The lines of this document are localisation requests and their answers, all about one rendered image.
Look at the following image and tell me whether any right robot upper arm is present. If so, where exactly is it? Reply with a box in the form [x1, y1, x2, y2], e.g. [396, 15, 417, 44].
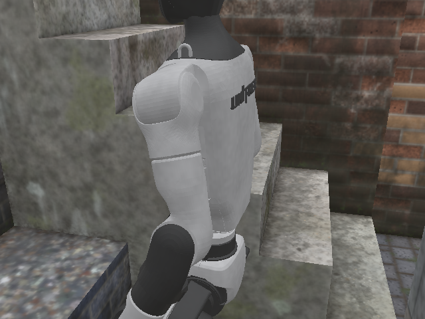
[241, 45, 262, 157]

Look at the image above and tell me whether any robot torso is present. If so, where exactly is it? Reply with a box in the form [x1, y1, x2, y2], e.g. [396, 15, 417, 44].
[157, 43, 256, 317]

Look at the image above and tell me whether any humanoid robot head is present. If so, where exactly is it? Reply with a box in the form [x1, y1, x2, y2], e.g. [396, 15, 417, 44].
[158, 0, 245, 61]

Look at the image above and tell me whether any left robot upper arm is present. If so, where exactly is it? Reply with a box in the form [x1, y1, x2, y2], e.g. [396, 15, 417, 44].
[132, 62, 213, 266]

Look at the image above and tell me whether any robot left forearm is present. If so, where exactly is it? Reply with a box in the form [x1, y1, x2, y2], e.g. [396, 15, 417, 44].
[112, 224, 195, 319]

